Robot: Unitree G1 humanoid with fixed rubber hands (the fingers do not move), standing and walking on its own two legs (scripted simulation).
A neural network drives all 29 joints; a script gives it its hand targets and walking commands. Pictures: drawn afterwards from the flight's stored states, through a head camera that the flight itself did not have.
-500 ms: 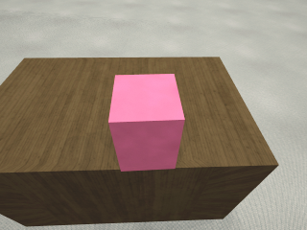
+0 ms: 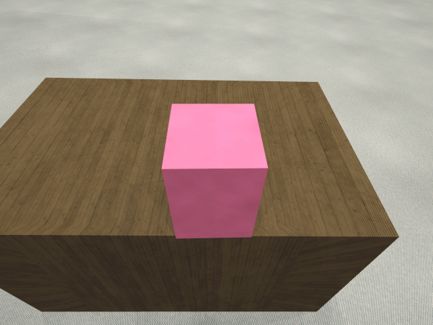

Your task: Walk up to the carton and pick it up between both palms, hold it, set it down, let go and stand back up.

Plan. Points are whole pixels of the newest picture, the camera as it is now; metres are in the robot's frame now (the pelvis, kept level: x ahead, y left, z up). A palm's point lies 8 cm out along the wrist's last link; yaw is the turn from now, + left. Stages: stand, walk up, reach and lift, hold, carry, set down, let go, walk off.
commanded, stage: walk up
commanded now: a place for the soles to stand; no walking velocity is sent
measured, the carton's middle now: (213, 173) +0.45 +0.01 +0.02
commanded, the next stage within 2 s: reach and lift in 0.14 s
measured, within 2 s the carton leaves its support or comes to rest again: neither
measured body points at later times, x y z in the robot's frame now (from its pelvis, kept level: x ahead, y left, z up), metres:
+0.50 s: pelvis -0.03 +0.00 -0.01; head +0.00 +0.01 +0.44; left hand +0.16 +0.24 -0.10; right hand +0.17 -0.24 -0.11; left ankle -0.01 +0.14 -0.74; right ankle -0.03 -0.10 -0.74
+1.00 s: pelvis -0.01 +0.01 +0.00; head +0.00 +0.02 +0.45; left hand +0.15 +0.24 -0.09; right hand +0.14 -0.22 -0.09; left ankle -0.01 +0.13 -0.74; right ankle -0.02 -0.10 -0.74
